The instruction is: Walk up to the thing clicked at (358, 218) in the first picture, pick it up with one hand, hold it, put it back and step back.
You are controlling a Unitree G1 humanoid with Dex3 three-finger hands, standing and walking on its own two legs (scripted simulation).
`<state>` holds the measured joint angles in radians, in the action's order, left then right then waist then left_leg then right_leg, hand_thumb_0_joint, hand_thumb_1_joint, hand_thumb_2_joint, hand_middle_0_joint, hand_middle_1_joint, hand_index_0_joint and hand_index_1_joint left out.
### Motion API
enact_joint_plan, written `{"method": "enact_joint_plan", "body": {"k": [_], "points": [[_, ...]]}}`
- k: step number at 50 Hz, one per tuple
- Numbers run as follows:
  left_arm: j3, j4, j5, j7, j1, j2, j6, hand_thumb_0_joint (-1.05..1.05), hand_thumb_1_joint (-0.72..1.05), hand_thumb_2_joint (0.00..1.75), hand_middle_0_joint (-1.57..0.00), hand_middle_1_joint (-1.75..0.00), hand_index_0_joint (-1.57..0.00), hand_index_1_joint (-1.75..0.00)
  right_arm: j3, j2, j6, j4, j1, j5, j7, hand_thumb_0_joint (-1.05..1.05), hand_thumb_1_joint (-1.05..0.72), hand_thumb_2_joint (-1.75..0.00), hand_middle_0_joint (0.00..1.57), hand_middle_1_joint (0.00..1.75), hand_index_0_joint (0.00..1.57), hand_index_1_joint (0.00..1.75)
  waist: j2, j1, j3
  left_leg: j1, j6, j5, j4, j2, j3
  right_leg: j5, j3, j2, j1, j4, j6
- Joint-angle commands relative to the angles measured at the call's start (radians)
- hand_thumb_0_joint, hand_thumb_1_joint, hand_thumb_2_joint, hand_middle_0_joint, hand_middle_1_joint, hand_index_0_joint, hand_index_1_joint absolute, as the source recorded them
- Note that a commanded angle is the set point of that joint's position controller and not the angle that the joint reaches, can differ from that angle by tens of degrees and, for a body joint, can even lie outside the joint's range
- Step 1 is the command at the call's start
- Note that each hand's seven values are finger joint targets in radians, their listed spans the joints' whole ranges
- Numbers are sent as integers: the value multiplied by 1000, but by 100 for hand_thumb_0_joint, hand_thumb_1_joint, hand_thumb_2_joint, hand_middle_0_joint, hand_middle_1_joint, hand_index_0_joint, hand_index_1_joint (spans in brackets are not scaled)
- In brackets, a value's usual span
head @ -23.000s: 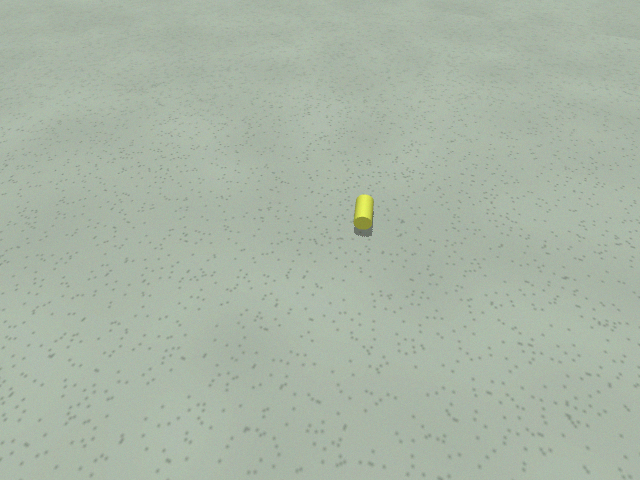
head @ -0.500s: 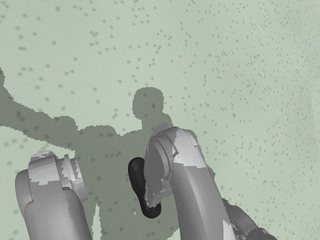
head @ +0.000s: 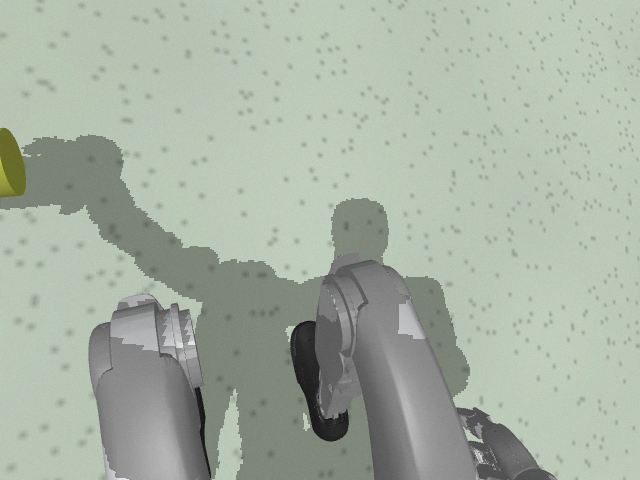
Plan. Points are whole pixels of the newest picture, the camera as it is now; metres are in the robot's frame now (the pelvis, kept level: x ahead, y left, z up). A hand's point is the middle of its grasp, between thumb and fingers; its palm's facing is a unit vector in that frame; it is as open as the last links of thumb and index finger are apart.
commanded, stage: lift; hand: left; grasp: from above
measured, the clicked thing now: out of the picture +0.48 +0.37 -0.19
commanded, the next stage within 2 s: hold in 1.72 s
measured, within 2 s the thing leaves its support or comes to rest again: neither
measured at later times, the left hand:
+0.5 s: hand out of the picture +0.43 +0.36 -0.06, palm faces -0.49 -0.12 -0.86, open 10.1 cm
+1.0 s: hand out of the picture +0.35 +0.32 +0.15, palm faces -0.43 -0.13 -0.89, open 10.1 cm
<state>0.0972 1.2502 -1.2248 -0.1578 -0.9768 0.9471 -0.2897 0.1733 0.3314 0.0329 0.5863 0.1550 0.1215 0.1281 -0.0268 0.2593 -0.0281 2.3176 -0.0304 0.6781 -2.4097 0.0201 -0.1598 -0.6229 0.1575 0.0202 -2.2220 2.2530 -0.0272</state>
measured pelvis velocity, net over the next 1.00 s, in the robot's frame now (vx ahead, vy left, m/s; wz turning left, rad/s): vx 0.01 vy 0.00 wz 0.13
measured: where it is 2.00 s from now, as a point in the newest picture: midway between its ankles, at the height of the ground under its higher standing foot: (258, 426)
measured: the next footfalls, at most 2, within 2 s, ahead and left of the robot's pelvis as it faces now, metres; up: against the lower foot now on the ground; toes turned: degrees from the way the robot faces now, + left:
none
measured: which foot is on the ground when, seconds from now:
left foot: down 0.00-1.00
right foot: down 0.00-1.00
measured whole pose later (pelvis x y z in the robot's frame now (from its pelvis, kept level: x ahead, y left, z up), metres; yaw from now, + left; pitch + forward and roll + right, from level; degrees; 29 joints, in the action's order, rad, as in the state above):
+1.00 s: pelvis +0.01 +0.00 +0.22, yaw +8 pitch +26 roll -5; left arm -0.03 0.73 -0.98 -0.02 -0.44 0.61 -0.12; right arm 0.02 0.24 0.06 0.65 0.17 -0.03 -0.01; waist 0.05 0.10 0.17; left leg 1.54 -0.02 0.60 -1.68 0.00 -0.05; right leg -0.55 0.05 0.03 -1.51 1.60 -0.02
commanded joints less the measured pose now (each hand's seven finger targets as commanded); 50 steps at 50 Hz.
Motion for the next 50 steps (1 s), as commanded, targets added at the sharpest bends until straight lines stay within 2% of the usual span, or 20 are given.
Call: {"method": "enact_joint_plan", "body": {"k": [1, 2, 3, 4, 5, 6, 7, 10, 12, 15, 18, 19, 21, 27, 36, 38, 40, 42, 43, 50], "points": [[72, -192, 10, -61, -370, 349, -1, 0, 88, 62, -119, -52, -121, -51, -91, 259, 12, -6, 208, -2, -23, 0, -90, -90, 20, 30, 20, 30, 465, 10, 742, -571, 15, -200, 293, -12, 62, 155, 21, 35, 321, -198, 81], [68, -199, 9, -62, -385, 341, 1, 0, 87, 54, -121, -55, -124, -51, -94, 260, 13, 0, 211, -3, -25, 0, -93, -91, 20, 30, 20, 30, 461, 14, 742, -578, 14, -184, 300, -11, 61, 144, 21, 34, 310, -206, 81], [66, -189, 9, -63, -377, 335, 6, 0, 81, 58, -113, -47, -116, -44, -93, 255, 14, 3, 212, -4, -26, 0, -88, -89, 20, 30, 20, 30, 468, 12, 744, -571, 13, -181, 311, -12, 65, 147, 22, 34, 323, -205, 77], [63, -184, 11, -59, -360, 328, 13, 0, 81, 51, -116, -52, -119, -49, -99, 256, 15, 4, 211, -6, -28, 0, -93, -91, 20, 30, 20, 30, 458, 4, 758, -584, 12, -181, 317, -11, 65, 147, 19, 34, 320, -211, 78], [61, -187, 18, -53, -350, 318, 19, 0, 76, 56, -108, -45, -111, -43, -103, 256, 16, 3, 216, -10, -28, 0, -88, -89, 20, 30, 20, 30, 475, 0, 763, -591, 13, -189, 329, -9, 66, 153, 19, 31, 318, -212, 78], [62, -192, 20, -45, -342, 318, 27, 0, 78, 51, -113, -53, -116, -49, -108, 258, 17, 6, 221, -13, -29, 0, -93, -91, 20, 30, 20, 30, 479, -8, 774, -612, 14, -192, 344, -10, 59, 154, 19, 30, 310, -212, 79], [57, -207, 25, -37, -343, 312, 34, 0, 82, 56, -115, -51, -117, -49, -116, 259, 18, 2, 224, -17, -31, 0, -91, -90, 20, 30, 20, 30, 488, -9, 784, -623, 13, -194, 350, -9, 60, 153, 17, 28, 305, -219, 80], [49, -250, 65, -3, -323, 281, 57, 0, 85, 60, -118, -52, -120, -50, -133, 243, 22, 2, 243, -28, -31, 0, -91, -91, 20, 30, 20, 30, 469, -14, 834, -670, 9, -218, 379, -15, 59, 175, 9, 28, 351, -241, 73], [65, -292, 88, 18, -310, 295, 70, 0, 86, 60, -118, -53, -120, -51, -145, 242, 28, 0, 251, -41, -34, 0, -91, -90, 20, 30, 20, 30, 465, -35, 888, -686, 5, -234, 399, -12, 65, 190, -1, 25, 380, -250, 71], [51, -333, 119, 56, -260, 250, 74, 0, 87, 58, -119, -52, -121, -49, -156, 234, 36, 4, 252, -49, -41, 0, -91, -90, 20, 30, 20, 30, 434, -36, 860, -700, 3, -255, 407, -9, 71, 190, -11, 22, 381, -284, 76], [69, -399, 131, 88, -223, 258, 61, 0, 84, 56, -118, -48, -120, -46, -170, 224, 46, -6, 243, -60, -52, 0, -91, -90, 20, 30, 20, 30, 424, -60, 853, -701, 2, -230, 438, -2, 80, 168, -28, 17, 395, -316, 83], [80, -428, 139, 99, -212, 270, 54, 0, 85, 59, -119, -47, -120, -46, -173, 220, 48, -7, 244, -64, -55, 0, -91, -90, 20, 30, 20, 30, 420, -78, 885, -732, 2, -224, 460, -4, 75, 165, -35, 16, 414, -321, 82], [77, -467, 162, 115, -203, 241, 42, 0, 86, 60, -120, -48, -121, -47, -183, 206, 49, -11, 237, -73, -62, 0, -91, -90, 20, 30, 20, 30, 422, -83, 920, -774, -1, -224, 490, -9, 74, 171, -44, 17, 418, -335, 76], [63, -516, 192, 117, -95, 180, 25, 0, 86, 59, -117, -52, -119, -50, -194, 180, 45, -12, 215, -93, -78, 0, -91, -90, 20, 30, 20, 30, 378, -100, 869, -824, -6, -181, 597, -15, 59, 159, -50, 18, 477, -400, 66], [41, -655, 237, 106, 57, 82, 81, 0, 84, 58, -114, -52, -116, -49, -226, 159, 33, -24, 179, -123, -106, 0, -90, -90, 20, 30, 20, 30, 314, -132, 875, -994, -7, -166, 774, -20, 50, 166, -63, 17, 662, -553, 56], [34, -708, 242, 104, 38, 76, 94, 0, 83, 57, -113, -51, -116, -49, -232, 153, 32, -23, 167, -130, -117, 0, -90, -90, 20, 30, 20, 30, 308, -130, 862, -1041, -7, -139, 823, -25, 53, 153, -68, 20, 709, -608, 53], [36, -705, 249, 99, 101, 55, 114, 0, 81, 58, -112, -53, -114, -51, -230, 143, 29, -20, 152, -136, -125, 0, -90, -90, 20, 30, 20, 30, 299, -139, 833, -1075, -4, -153, 872, -25, 53, 162, -72, 18, 761, -650, 50], [9, -743, 255, 96, 123, 15, 133, 0, 81, 63, -113, -54, -114, -52, -231, 130, 25, -25, 145, -143, -135, 0, -89, -90, 20, 30, 20, 30, 282, -138, 824, -1124, -6, -137, 928, -26, 65, 153, -78, 23, 835, -719, 49], [24, -737, 258, 91, 146, 21, 143, 0, 81, 63, -111, -55, -113, -53, -232, 131, 23, -18, 137, -148, -141, 0, -89, -90, 20, 30, 20, 30, 272, -146, 811, -1151, -4, -134, 962, -26, 56, 150, -80, 21, 857, -742, 48], [-27, -721, 265, 89, 230, -58, 178, 0, 83, 71, -115, -58, -116, -57, -221, 87, -11, 13, 111, -158, -174, 0, -89, -90, 20, 30, 20, 30, 197, -143, 661, -1230, -7, -104, 1115, -18, 98, 124, -120, 29, 1081, -961, 45]]}}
